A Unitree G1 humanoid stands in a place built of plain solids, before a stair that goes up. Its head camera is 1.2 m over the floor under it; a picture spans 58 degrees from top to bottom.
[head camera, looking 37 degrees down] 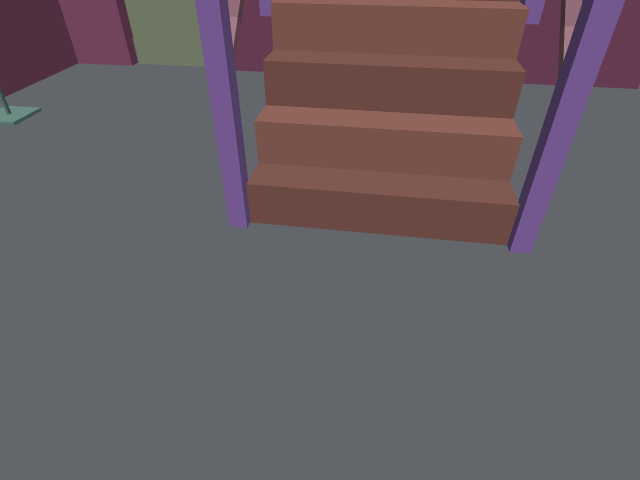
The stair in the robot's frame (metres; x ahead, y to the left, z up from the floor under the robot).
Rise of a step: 0.21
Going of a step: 0.21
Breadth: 1.20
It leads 9 degrees to the right of straight ahead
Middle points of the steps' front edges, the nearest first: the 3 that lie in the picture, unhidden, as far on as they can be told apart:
1.64 -0.25 0.21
1.85 -0.29 0.43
2.07 -0.32 0.64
